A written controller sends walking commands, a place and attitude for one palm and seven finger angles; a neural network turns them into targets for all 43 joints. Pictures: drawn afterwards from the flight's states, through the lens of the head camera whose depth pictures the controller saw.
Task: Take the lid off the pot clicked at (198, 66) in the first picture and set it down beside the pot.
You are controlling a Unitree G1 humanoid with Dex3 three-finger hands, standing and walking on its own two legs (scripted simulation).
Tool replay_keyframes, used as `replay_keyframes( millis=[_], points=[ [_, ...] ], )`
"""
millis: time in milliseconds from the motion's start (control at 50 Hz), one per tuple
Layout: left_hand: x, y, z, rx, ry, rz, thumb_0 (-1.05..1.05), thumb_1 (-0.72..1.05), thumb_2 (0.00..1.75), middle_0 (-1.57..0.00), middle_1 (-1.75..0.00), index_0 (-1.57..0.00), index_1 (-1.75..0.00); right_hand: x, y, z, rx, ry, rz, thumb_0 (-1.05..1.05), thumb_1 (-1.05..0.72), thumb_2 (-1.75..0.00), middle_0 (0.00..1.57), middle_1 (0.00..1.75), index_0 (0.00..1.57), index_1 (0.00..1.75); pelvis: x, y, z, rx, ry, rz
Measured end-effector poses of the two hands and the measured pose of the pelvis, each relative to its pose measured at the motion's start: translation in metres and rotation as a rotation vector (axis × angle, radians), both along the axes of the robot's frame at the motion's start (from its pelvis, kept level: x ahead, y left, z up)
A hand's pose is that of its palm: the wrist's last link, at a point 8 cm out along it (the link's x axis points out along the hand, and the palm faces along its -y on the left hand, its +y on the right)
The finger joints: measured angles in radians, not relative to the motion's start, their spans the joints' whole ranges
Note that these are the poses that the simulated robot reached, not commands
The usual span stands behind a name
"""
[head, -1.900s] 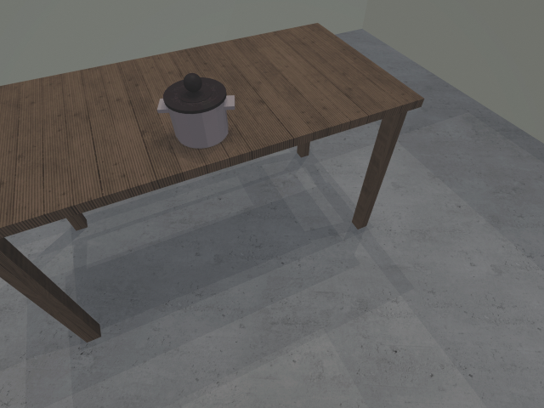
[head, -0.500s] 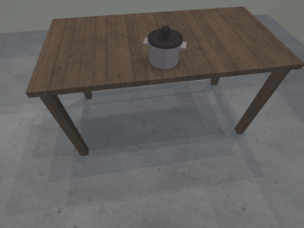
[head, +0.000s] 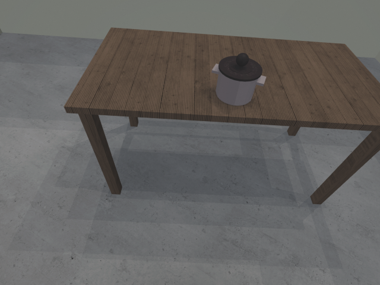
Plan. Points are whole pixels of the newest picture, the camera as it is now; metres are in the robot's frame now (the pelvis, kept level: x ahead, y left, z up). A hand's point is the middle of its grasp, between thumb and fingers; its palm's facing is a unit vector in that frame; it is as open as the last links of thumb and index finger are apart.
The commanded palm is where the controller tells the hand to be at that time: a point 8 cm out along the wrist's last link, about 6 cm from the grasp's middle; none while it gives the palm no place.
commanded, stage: take the last steps up to it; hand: left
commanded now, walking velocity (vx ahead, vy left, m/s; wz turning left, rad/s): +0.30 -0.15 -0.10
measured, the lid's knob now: (242, 59) +0.82 -0.11 +0.07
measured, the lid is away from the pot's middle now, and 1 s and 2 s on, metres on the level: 0.00 0.00 0.00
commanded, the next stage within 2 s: come to a stop and stand still in 0.76 s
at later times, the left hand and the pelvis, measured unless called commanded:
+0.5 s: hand (161, 261) +0.21 +0.09 -0.17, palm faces -0.03 -0.98 -0.19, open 7.4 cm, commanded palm none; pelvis +0.16 -0.10 +0.01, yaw -2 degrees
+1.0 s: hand (196, 189) +0.43 +0.01 -0.17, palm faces -0.08 -0.98 -0.19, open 7.4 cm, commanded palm none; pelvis +0.35 -0.18 +0.00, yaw -2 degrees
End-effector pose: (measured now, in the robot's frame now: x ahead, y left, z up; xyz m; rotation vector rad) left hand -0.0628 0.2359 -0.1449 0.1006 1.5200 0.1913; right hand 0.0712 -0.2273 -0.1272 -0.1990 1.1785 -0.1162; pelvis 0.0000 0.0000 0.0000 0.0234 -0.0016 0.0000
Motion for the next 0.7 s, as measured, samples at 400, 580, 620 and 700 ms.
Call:
replay_keyframes(
  millis=[400,580,620,700],
  points=[
    [0.242,-0.074,0.007,0.053,-0.255,-0.133,0.00,0.91,0.89,-0.20,-0.30,-0.20,-0.30,-0.001,-0.106,-0.015,-0.019,0.322,-0.175,0.01,-0.91,-0.90,0.20,0.30,0.20,0.30,0.120,-0.085,-0.004,-0.029,0.011,-0.034],
    [0.284,-0.115,-0.002,-0.035,-0.200,-0.114,0.00,0.91,0.89,-0.20,-0.30,-0.20,-0.30,0.156,-0.106,0.004,0.000,0.049,-0.118,0.01,-0.91,-0.90,0.20,0.30,0.20,0.30,0.190,-0.101,0.004,-0.059,0.015,-0.038],
    [0.293,-0.118,-0.012,-0.058,-0.181,-0.102,0.00,0.91,0.89,-0.21,-0.30,-0.20,-0.30,0.184,-0.102,0.002,-0.003,0.004,-0.109,0.00,-0.91,-0.90,0.20,0.30,0.20,0.30,0.209,-0.101,-0.002,-0.068,0.008,-0.046],
    [0.320,-0.125,-0.020,-0.085,-0.131,-0.126,0.01,0.91,0.89,-0.20,-0.30,-0.20,-0.30,0.212,-0.105,0.004,-0.027,-0.031,-0.138,-0.01,-0.93,-0.90,0.20,0.30,0.20,0.30,0.240,-0.106,-0.004,-0.038,0.005,-0.063]
  ],
)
